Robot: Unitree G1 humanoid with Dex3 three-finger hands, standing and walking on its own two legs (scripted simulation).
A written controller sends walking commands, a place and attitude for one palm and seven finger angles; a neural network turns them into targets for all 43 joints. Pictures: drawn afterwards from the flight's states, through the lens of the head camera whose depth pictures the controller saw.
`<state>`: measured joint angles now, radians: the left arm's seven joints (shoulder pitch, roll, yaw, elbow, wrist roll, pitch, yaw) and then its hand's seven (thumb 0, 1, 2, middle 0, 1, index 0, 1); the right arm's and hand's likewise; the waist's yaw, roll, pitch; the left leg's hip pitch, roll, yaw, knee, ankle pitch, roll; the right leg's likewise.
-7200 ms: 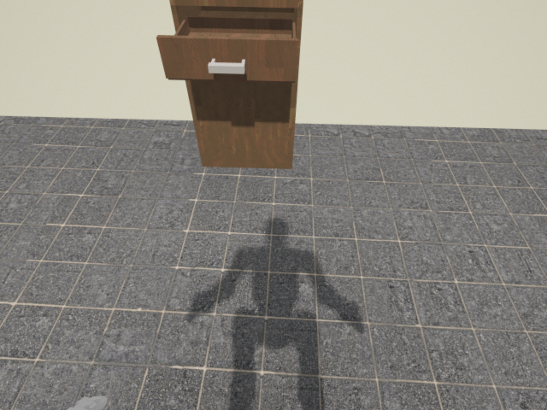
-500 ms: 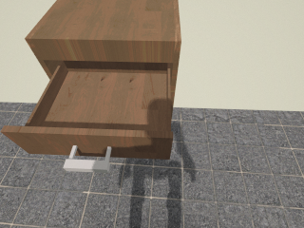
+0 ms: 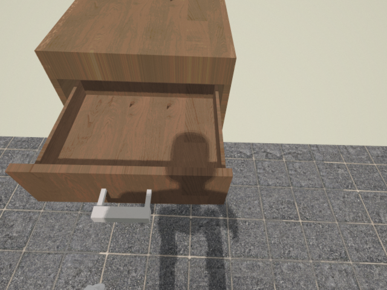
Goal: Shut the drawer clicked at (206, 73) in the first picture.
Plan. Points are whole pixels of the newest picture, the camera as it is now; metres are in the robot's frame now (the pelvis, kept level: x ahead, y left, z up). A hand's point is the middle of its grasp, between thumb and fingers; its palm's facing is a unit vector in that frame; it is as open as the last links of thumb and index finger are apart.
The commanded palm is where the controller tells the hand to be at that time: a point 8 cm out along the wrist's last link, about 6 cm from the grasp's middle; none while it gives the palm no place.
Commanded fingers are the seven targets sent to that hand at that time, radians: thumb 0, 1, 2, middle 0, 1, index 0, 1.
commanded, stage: come to a stop and stand still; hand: left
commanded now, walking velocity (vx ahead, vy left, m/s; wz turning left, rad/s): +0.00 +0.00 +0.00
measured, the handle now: (124, 204) +0.29 +0.17 -0.02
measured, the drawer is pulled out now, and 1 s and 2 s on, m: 0.30 0.30 0.30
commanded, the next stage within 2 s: look again from close up in 0.46 s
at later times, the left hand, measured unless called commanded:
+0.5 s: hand out of the picture +0.02 +0.20 -0.17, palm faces +0.00 -0.98 -0.21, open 7.4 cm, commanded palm none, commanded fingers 0.00 0.90 0.90 -0.20 -0.30 -0.20 -0.30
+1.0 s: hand out of the picture +0.02 +0.19 -0.17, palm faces +0.01 -0.98 -0.21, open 7.4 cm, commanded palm none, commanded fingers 0.00 0.90 0.90 -0.20 -0.30 -0.20 -0.30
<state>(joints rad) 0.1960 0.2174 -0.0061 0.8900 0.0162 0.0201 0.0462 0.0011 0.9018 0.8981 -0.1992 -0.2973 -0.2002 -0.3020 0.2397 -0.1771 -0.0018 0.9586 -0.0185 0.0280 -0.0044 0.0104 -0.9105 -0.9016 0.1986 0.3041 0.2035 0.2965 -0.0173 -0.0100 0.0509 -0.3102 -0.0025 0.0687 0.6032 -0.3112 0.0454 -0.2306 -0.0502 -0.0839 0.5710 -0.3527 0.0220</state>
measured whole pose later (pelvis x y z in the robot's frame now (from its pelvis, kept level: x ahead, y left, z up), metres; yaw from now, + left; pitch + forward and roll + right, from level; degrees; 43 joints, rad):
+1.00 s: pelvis +0.02 +0.02 +0.01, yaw +0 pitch +0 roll +0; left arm 0.29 0.16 0.00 1.08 0.02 0.01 0.05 0.00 0.90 0.90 -0.20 -0.30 -0.20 -0.30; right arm 0.26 -0.15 -0.01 1.12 0.00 0.00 -0.02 0.01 -0.91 -0.90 0.20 0.30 0.20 0.30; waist 0.00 -0.01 0.04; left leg -0.19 -0.04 0.08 0.46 -0.27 0.07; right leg -0.12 -0.08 -0.07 0.45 -0.31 0.05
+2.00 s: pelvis -0.02 -0.05 -0.05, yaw +2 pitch +10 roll +0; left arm 0.62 0.21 0.20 -0.11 -0.31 -0.38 -0.30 0.01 0.90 0.90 -0.89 -1.04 -0.88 -1.05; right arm 0.28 -0.22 -0.03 0.61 0.05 -0.22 -0.07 0.02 -0.90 -0.90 0.20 0.31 0.21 0.30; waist -0.01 0.04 -0.12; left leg -0.71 0.04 0.00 0.95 -0.42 -0.02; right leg -0.63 0.00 -0.11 0.96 -0.50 -0.06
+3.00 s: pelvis +0.00 -0.03 -0.03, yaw +2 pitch +6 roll -1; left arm 0.84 0.19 0.02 -0.53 -0.21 -0.23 -0.13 0.01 0.90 0.90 -1.40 -1.60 -1.40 -1.60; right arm 0.28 -0.22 0.00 0.48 0.07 -0.21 -0.04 0.02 -0.91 -0.90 0.20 0.30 0.20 0.30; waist 0.01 0.05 -0.14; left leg -0.58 0.02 0.01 0.90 -0.43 0.01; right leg -0.49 -0.01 -0.10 0.87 -0.49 -0.03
